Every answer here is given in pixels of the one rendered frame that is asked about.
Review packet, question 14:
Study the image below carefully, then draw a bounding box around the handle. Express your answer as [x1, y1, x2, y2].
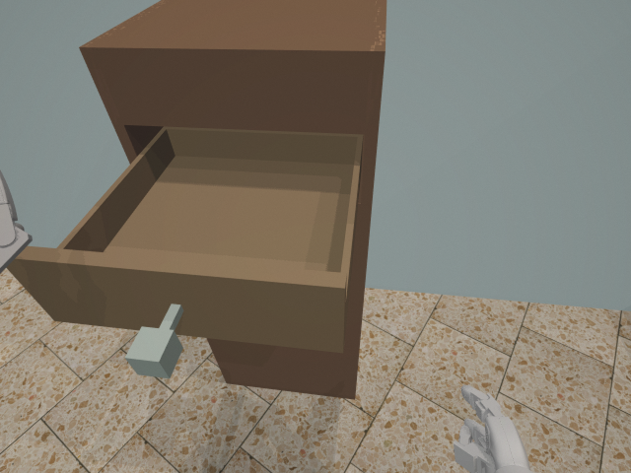
[125, 304, 184, 378]

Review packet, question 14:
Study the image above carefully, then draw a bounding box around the robot left hand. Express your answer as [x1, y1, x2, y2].
[0, 170, 33, 274]

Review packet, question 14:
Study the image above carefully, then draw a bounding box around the robot right hand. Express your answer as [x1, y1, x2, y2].
[454, 385, 530, 473]

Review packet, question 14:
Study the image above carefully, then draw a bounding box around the drawer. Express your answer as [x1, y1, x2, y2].
[6, 126, 363, 353]

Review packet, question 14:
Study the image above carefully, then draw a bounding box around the cabinet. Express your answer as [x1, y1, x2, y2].
[79, 0, 386, 400]

